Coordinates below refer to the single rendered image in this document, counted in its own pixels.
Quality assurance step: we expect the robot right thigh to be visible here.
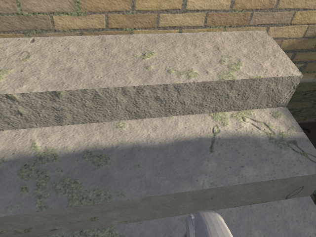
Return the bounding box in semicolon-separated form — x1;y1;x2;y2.
185;209;233;237

